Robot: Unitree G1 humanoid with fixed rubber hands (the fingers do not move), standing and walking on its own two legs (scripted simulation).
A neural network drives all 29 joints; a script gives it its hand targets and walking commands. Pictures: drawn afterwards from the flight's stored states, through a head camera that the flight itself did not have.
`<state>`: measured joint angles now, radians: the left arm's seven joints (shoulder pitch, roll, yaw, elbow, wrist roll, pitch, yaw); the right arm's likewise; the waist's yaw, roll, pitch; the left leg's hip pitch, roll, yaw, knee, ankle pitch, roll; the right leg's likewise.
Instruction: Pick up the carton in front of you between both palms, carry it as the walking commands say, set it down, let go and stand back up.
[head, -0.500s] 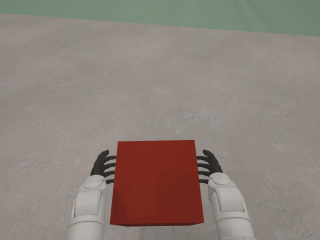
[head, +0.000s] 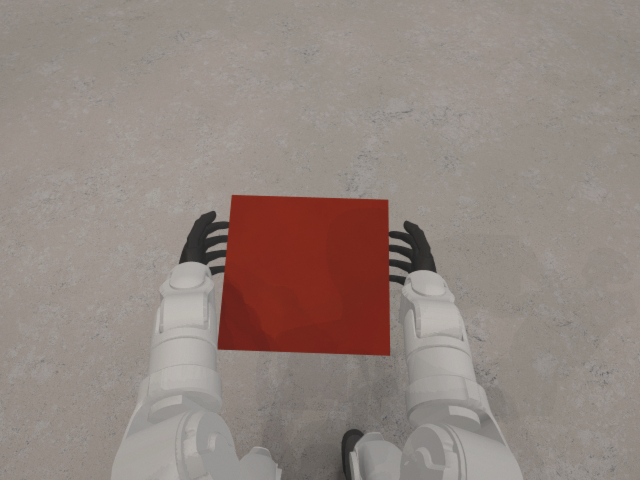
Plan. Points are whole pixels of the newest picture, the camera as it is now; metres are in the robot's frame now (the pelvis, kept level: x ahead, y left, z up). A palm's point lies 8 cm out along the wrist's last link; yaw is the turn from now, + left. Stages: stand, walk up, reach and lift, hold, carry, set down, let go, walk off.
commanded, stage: set down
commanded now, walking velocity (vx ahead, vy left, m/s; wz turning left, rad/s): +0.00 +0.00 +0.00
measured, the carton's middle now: (309, 284) +0.41 +0.02 -0.13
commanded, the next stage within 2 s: none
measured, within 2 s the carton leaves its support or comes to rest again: neither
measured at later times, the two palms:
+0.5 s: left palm (247, 284) +0.43 +0.13 -0.19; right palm (412, 299) +0.41 -0.16 -0.21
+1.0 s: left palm (288, 293) +0.47 +0.07 -0.34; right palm (420, 312) +0.44 -0.22 -0.38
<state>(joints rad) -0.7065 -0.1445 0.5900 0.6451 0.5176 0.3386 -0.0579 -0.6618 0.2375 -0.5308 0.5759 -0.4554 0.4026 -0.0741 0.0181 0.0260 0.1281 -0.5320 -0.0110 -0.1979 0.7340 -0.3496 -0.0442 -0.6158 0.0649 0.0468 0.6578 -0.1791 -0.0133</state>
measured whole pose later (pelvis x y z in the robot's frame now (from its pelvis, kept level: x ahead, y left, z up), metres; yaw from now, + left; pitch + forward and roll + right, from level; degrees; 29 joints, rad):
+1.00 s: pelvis -0.05 +0.01 -0.24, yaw +6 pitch +47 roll +9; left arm -1.16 -0.10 0.48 0.67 0.19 0.25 0.20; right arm -1.14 -0.16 -0.39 0.71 -0.24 0.35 -0.02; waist -0.07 0.10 -0.04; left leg -1.95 -0.17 -0.08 1.70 -0.59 -0.11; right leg -2.10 0.10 0.18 1.69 -0.39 0.06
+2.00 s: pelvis -0.06 +0.02 -0.34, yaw +9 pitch +40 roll +4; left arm -1.54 0.06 0.38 0.93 0.11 0.21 0.20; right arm -1.50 -0.37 -0.47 0.97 -0.25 0.27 0.16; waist -0.18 0.14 0.34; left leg -2.15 -0.26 -0.09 2.06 -0.63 -0.13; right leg -2.25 -0.01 0.11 2.02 -0.48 0.05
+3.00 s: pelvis -0.07 +0.01 -0.36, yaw +7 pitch +33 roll +3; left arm -1.55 0.25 0.00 0.92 -0.18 0.20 0.20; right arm -1.54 -0.59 -0.34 1.19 0.12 0.06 0.12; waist -0.16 0.07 0.52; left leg -2.11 -0.16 -0.07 2.19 -0.66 -0.13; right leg -2.23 -0.05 0.05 2.13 -0.48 -0.01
